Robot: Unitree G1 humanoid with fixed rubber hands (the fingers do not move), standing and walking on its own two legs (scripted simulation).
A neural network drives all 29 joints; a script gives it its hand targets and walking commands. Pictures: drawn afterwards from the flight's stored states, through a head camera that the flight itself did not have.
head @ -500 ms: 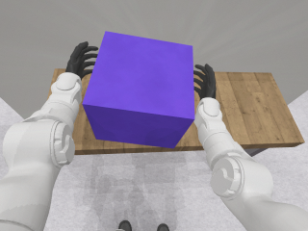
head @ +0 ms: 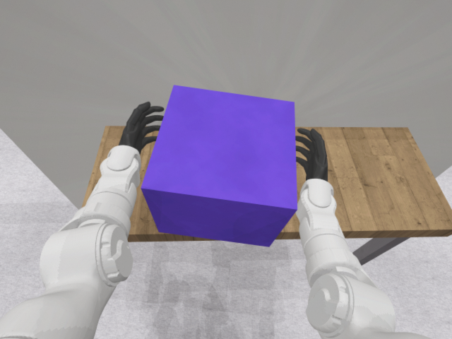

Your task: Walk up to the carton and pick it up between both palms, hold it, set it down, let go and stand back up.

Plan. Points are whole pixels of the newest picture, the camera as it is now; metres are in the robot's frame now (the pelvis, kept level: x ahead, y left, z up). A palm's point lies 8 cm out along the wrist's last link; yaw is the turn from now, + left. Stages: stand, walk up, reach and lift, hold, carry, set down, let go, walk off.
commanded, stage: reach and lift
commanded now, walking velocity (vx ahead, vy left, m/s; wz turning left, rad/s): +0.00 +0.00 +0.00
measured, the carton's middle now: (223, 169) +0.44 +0.00 -0.02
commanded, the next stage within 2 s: none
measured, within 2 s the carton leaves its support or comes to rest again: neither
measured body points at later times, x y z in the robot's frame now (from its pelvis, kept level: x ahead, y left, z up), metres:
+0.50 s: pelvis -0.01 -0.01 +0.00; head +0.02 +0.00 +0.45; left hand +0.43 +0.15 +0.09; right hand +0.37 -0.19 +0.07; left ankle +0.00 +0.09 -0.75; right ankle -0.04 -0.11 -0.75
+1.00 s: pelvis -0.02 -0.01 +0.00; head -0.02 +0.01 +0.45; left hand +0.40 +0.16 +0.12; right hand +0.36 -0.18 +0.10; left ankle +0.00 +0.09 -0.75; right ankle -0.04 -0.11 -0.75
